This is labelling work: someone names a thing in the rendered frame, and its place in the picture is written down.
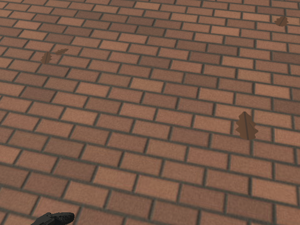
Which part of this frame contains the left robot hand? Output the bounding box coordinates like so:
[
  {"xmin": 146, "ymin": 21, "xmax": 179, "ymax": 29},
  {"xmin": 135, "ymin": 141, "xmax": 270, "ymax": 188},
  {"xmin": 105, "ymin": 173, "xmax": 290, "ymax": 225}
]
[{"xmin": 31, "ymin": 212, "xmax": 75, "ymax": 225}]

